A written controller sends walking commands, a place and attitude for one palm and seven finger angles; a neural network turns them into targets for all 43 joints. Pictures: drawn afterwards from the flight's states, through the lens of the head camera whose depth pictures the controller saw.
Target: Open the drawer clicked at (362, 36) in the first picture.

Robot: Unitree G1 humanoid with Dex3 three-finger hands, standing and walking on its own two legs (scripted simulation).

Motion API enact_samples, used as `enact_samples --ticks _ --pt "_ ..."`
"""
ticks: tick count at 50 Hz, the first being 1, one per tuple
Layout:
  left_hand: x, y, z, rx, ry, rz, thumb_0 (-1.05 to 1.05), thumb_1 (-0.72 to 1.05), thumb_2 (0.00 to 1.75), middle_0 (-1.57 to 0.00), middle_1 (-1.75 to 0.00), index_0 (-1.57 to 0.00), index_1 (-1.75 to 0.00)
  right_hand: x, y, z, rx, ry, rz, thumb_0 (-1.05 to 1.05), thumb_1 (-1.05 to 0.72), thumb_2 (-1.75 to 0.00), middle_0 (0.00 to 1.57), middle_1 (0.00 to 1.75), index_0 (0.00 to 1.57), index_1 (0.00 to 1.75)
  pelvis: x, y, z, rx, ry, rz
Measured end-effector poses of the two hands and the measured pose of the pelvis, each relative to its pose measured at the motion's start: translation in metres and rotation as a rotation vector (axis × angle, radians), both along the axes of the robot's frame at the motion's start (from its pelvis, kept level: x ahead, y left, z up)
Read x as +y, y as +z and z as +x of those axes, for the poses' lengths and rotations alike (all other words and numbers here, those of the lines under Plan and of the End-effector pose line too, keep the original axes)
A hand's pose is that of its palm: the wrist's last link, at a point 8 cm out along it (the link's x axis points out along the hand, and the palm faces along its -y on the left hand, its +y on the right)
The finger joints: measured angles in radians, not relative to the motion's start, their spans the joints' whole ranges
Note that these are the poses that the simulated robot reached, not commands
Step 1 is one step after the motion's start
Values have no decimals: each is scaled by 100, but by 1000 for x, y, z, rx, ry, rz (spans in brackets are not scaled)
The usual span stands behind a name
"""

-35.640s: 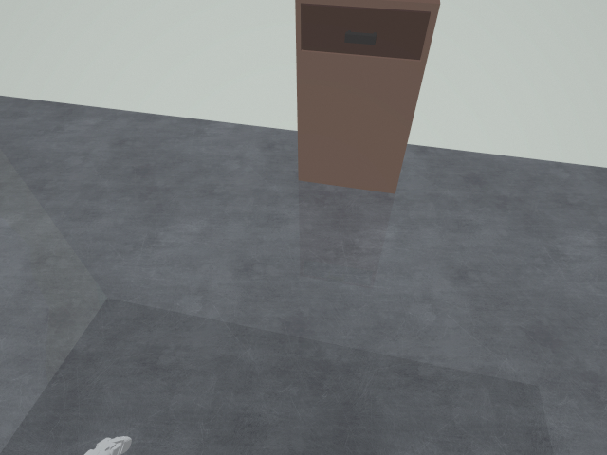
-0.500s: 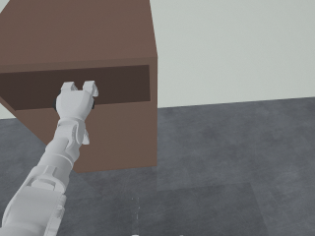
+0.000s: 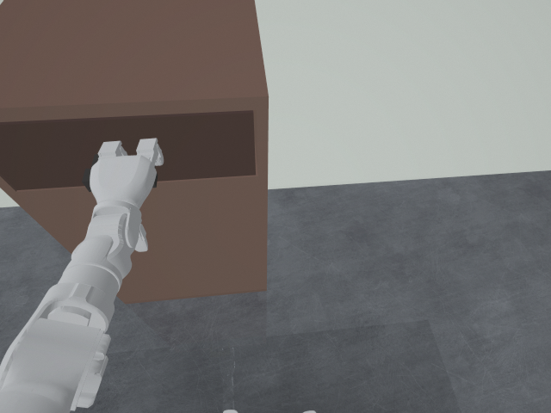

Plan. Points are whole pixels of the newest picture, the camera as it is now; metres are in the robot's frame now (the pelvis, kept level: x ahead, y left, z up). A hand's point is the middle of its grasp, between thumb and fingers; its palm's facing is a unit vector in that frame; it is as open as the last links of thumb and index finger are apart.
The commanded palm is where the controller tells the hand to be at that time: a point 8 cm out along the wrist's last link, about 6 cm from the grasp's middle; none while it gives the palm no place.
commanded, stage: lower the fingers behind the handle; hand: left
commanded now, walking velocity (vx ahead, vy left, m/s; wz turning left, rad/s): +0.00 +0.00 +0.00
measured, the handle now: (123, 168) +0.51 +0.26 +0.02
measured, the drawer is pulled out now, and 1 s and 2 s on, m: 0.00 0.00 0.00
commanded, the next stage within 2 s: lift the hand off the handle in 0.32 s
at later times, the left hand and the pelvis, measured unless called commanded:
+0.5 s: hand (137, 196) +0.45 +0.22 +0.02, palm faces +0.00 -0.01 -1.00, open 14.2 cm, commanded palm +0.42 +0.22 +0.05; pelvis -0.01 +0.01 +0.00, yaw +0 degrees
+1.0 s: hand (142, 184) +0.47 +0.22 +0.02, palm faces -0.02 -0.04 -1.00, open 13.7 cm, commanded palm +0.44 +0.22 +0.10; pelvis +0.00 +0.02 +0.00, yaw +0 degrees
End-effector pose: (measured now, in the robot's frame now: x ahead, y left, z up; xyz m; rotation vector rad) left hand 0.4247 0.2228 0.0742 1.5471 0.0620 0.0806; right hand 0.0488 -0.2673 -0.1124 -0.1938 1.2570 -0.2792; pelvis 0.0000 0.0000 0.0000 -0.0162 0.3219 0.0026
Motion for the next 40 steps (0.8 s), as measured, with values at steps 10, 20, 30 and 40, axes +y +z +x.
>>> enact_samples --ticks 10,20,30,40 --pt "-2 0 0 -1 22 10 0 -49 31 -25 -116 -24 -123 10 -5 -10 10 -14 27 0 -91 -90 20 30 20 30 4 -1 -4 -1 1 -4" --pt "-3 1 2 9 19 21 0 -49 31 -26 -116 -24 -124 18 -7 -15 13 -5 29 0 -91 -90 20 30 20 30 8 -2 -8 -1 9 -7" --pt "-3 -1 4 6 10 17 0 -49 31 -28 -118 -24 -125 17 -7 -17 15 5 13 0 -91 -90 20 30 20 30 11 -5 -11 5 18 -12" --pt "-4 -16 18 32 6 -7 0 -49 31 -30 -120 -29 -122 17 -10 -31 38 -16 -12 0 -91 -90 20 30 20 30 13 -11 -14 39 14 -16"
